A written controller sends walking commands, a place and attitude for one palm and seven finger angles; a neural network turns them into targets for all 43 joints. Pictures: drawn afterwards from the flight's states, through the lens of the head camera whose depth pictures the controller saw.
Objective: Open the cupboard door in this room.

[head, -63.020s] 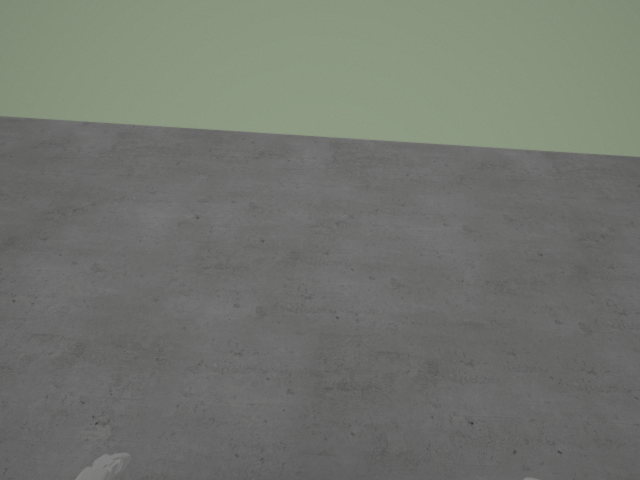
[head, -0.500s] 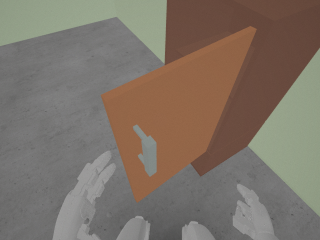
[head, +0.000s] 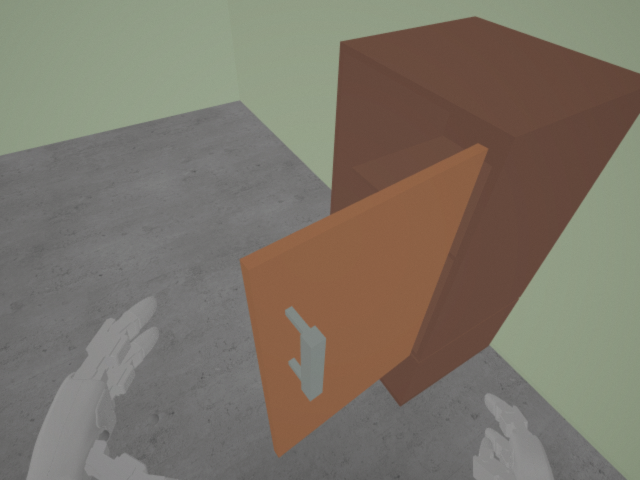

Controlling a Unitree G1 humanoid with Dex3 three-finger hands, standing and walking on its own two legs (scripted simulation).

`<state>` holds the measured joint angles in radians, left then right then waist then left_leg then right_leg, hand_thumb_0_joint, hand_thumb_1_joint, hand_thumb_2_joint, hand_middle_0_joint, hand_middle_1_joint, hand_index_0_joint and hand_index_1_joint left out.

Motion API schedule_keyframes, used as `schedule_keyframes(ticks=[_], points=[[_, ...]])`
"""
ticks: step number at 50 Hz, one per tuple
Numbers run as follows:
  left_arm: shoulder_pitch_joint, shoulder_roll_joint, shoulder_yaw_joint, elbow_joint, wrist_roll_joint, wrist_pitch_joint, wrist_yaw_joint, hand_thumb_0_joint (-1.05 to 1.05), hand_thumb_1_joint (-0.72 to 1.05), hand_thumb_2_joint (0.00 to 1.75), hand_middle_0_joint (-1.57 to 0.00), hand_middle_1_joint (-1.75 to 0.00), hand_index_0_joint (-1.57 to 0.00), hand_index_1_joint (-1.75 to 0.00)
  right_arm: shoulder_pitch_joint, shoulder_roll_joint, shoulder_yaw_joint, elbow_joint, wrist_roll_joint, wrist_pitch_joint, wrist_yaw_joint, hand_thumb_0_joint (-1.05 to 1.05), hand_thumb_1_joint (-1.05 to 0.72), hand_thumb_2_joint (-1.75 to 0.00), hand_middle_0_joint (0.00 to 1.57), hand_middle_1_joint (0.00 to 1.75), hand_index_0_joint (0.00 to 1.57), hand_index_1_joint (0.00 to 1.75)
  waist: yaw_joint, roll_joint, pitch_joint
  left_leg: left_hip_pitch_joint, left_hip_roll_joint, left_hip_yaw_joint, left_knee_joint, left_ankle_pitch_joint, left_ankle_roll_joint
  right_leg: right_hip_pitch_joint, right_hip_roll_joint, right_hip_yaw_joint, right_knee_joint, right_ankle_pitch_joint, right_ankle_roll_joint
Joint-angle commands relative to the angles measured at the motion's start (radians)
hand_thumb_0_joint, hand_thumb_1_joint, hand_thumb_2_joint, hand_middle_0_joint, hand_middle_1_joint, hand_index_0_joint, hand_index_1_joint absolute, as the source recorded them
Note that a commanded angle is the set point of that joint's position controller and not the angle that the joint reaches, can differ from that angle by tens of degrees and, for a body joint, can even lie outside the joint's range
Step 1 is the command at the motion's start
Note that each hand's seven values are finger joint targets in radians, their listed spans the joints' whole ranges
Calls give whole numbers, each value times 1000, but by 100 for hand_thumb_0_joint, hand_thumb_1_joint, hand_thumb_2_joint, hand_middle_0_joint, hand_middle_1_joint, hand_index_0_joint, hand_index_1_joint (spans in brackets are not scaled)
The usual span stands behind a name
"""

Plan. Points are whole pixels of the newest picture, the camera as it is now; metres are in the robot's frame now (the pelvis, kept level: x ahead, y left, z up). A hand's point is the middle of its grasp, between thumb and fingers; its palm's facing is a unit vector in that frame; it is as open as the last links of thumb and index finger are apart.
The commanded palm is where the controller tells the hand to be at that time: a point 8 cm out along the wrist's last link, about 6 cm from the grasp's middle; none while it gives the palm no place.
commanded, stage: draw the hand back to the body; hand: left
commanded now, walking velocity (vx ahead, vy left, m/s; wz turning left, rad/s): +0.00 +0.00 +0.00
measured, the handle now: (303, 354) +0.28 +0.05 +0.02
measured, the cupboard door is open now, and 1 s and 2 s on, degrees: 95 95 95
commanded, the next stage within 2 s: step back with the hand held close in 0.98 s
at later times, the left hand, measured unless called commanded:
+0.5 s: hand (59, 315) +0.21 +0.25 +0.20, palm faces +0.38 -0.84 -0.39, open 10.2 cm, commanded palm +0.16 +0.29 +0.22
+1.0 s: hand (50, 295) +0.21 +0.24 +0.22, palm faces +0.43 -0.82 -0.38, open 7.4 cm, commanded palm +0.16 +0.28 +0.24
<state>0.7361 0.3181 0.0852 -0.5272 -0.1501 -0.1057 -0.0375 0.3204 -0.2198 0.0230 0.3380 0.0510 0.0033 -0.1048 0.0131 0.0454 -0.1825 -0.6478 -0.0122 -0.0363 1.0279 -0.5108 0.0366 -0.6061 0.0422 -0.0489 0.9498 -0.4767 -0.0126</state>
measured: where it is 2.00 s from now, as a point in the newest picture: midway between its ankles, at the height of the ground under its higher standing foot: outside the picture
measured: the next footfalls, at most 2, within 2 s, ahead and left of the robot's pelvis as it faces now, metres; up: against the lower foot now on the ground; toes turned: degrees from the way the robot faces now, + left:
none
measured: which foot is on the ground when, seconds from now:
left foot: down 0.00-1.00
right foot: down 0.00-1.00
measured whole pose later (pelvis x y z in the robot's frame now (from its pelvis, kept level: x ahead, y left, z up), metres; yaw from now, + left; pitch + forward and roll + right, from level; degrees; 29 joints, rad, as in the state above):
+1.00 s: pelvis +0.02 -0.01 +0.06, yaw +0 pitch -4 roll -1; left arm 0.50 0.36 0.33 -0.47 -0.09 -0.03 0.12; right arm 0.22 -0.23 0.03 0.60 0.02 -0.09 -0.09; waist 0.06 0.05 -0.01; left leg -0.13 -0.01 -0.01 0.49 -0.30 0.02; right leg -0.11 0.04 -0.01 0.45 -0.27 -0.02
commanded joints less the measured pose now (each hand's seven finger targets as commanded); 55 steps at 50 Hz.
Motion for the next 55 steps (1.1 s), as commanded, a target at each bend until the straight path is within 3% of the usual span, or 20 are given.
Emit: schedule_keyframes(ticks=[1,5,9,13,17,21,24,25,28,29,30,32,34,37,41,44,46,52,54,55], points=[[5,65,52,-227,74,47,139,0,-12,47,-16,-30,-16,-30,-91,-92,-28,-166,-6,-40,-25,0,-90,-90,20,30,20,30,9,32,54,113,41,-37,-287,183,-21,60,-26,20,-229,138,-20],[-52,126,111,-243,93,65,182,0,2,52,-17,-30,-17,-30,-101,-95,-22,-143,-17,-57,-38,0,-90,-90,20,30,20,30,17,-16,32,178,37,-25,-325,242,-13,148,-35,23,-274,193,-20],[-121,159,155,-249,98,70,197,0,17,58,-17,-30,-17,-30,-117,-100,-13,-107,-17,-79,-37,0,-90,-90,20,30,20,30,26,19,44,242,43,-39,-379,283,-16,202,-38,25,-312,213,-22],[-156,151,169,-248,99,64,198,0,31,64,-18,-30,-18,-30,-127,-100,-6,-65,-20,-109,-27,0,-90,-90,20,30,20,30,27,59,68,311,55,-56,-433,360,-28,235,-39,19,-340,243,-18],[-176,173,230,-201,91,58,195,0,44,70,-18,-30,-18,-30,-149,-103,-10,-29,-23,-126,-20,0,-90,-90,20,30,20,30,36,-1,90,342,55,-45,-476,411,-31,303,-36,18,-382,293,-18],[-225,196,284,-186,82,49,187,0,58,76,-19,-30,-19,-30,-171,-106,-12,0,-23,-132,-10,0,-90,-90,20,30,20,30,42,27,102,384,56,-31,-512,462,-37,355,-38,23,-420,334,-18],[-272,232,340,-177,75,37,189,0,69,81,-19,-30,-19,-30,-189,-108,-15,23,-26,-139,-6,0,-90,-90,20,30,20,30,48,8,97,401,51,-21,-539,449,-32,399,-37,25,-453,352,-20],[-278,224,340,-185,73,34,187,0,73,82,-19,-30,-19,-30,-191,-107,-16,26,-25,-142,-4,0,-90,-90,20,30,20,30,45,36,99,419,51,-15,-544,468,-31,402,-38,31,-459,364,-19],[-325,251,381,-200,69,24,189,0,83,87,-20,-30,-20,-30,-194,-107,-19,47,-28,-149,0,0,-90,-90,20,30,20,30,47,44,73,449,47,-6,-557,499,-30,430,-38,31,-478,396,-17],[-339,269,403,-181,66,24,190,0,87,88,-20,-30,-20,-30,-205,-110,-19,55,-27,-150,1,0,-90,-90,20,30,20,30,52,49,94,442,45,-1,-560,495,-28,442,-39,34,-489,405,-20],[-341,260,405,-171,63,20,189,0,90,90,-20,-30,-20,-30,-204,-108,-20,61,-28,-151,2,0,-90,-90,20,30,20,30,49,37,85,454,44,3,-567,499,-28,449,-41,33,-492,414,-18],[-296,195,355,-102,60,29,176,0,90,90,-20,-30,-20,-30,-205,-109,-26,70,-27,-144,9,0,-90,-90,20,30,20,30,43,10,122,465,46,9,-574,508,-23,435,-39,32,-507,416,-12],[-288,173,332,-69,59,32,166,0,90,90,-20,-30,-20,-30,-213,-116,-31,75,-26,-136,14,0,-90,-90,20,30,20,30,42,0,150,461,45,14,-587,483,-21,444,-39,32,-527,410,-12],[-314,201,347,-103,61,22,165,0,90,90,-20,-30,-20,-30,-224,-120,-37,72,-30,-128,15,0,-90,-90,20,30,20,30,47,-17,123,482,41,19,-600,464,-12,461,-40,36,-536,408,-9],[-328,241,377,-155,63,9,170,0,90,90,-20,-30,-20,-30,-241,-111,-33,75,-32,-136,8,0,-90,-90,20,30,20,30,55,3,91,495,31,27,-604,455,-8,493,-42,47,-548,422,-11],[-367,268,392,-206,68,2,175,0,90,90,-20,-30,-20,-30,-245,-108,-31,83,-31,-147,6,0,-90,-90,20,30,20,30,55,63,82,511,28,26,-605,477,-13,510,-42,48,-555,440,-16],[-349,237,371,-178,69,4,176,0,90,90,-20,-30,-20,-30,-241,-102,-27,94,-31,-153,6,0,-90,-90,20,30,20,30,49,94,116,517,28,26,-611,473,-16,485,-40,47,-562,427,-14],[-324,198,350,-85,63,10,167,0,90,90,-20,-30,-20,-30,-243,-108,-35,103,-31,-142,12,0,-90,-90,20,30,20,30,44,-6,168,514,33,29,-630,429,-12,468,-35,45,-585,387,-8],[-315,206,358,-71,62,8,165,0,90,90,-20,-30,-20,-30,-248,-111,-40,103,-31,-138,12,0,-90,-90,20,30,20,30,50,-33,161,514,33,32,-632,427,-9,481,-36,48,-590,388,-8],[-367,220,365,-68,62,7,167,0,90,90,-20,-30,-20,-30,-251,-114,-39,106,-30,-134,11,0,-90,-90,20,30,20,30,44,-34,156,516,31,33,-633,415,-8,478,-37,53,-595,377,-5]])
